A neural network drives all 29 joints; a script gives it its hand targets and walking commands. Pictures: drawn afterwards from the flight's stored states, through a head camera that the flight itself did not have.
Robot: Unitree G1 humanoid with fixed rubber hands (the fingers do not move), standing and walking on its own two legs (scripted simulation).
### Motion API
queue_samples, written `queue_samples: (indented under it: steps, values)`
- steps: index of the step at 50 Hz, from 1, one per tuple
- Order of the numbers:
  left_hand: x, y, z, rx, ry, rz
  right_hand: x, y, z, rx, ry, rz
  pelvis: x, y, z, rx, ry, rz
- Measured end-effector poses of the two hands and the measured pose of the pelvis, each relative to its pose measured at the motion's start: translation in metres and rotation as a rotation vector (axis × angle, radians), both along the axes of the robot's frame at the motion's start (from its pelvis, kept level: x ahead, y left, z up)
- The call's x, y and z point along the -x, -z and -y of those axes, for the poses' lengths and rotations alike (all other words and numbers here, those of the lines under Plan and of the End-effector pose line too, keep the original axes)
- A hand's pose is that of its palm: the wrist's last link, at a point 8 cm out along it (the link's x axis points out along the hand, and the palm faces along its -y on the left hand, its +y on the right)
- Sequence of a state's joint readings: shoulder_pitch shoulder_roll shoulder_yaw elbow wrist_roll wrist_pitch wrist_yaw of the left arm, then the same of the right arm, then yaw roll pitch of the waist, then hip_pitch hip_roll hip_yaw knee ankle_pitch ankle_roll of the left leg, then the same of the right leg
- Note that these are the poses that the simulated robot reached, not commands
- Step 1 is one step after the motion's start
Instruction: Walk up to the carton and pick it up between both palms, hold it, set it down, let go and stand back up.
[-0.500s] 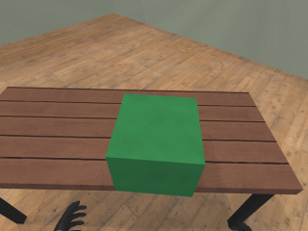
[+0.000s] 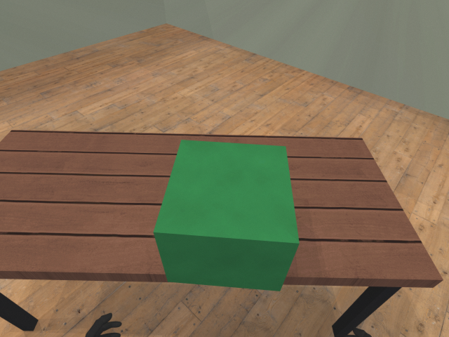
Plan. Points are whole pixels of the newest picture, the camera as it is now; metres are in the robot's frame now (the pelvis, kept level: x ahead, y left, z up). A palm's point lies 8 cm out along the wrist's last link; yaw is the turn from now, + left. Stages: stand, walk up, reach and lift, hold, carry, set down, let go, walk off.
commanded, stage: stand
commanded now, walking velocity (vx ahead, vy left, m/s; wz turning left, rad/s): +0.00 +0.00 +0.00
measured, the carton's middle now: (228, 212) +0.42 +0.01 -0.06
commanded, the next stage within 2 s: none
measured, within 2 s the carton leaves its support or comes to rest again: neither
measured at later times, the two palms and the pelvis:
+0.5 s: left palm out of the picture +0.11 +0.26 -0.11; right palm out of the picture +0.11 -0.26 -0.10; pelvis +0.00 +0.00 +0.00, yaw +0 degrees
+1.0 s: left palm out of the picture +0.10 +0.26 -0.12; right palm out of the picture +0.10 -0.26 -0.10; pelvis +0.00 +0.00 +0.00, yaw +0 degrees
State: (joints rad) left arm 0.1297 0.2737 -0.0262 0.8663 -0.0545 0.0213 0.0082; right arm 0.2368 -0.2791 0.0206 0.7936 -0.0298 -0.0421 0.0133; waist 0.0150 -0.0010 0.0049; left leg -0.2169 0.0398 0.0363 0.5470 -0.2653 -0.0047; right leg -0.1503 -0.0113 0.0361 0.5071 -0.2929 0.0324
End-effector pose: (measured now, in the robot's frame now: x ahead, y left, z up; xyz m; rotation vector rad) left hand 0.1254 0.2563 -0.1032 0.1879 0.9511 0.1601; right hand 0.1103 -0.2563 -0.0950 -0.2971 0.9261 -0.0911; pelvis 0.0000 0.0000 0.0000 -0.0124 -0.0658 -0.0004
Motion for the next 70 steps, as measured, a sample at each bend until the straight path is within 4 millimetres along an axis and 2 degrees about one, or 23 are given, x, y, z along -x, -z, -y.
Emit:
queue_samples:
  steps: [70]
  values:
    - [0.035, 0.015, -0.006, 0.0, -0.023, -0.109, 0.008, 0.001, -0.001, -0.003, 0.006, -0.006, 0.009, 0.0, -0.001, 0.001, 0.0, 0.012]
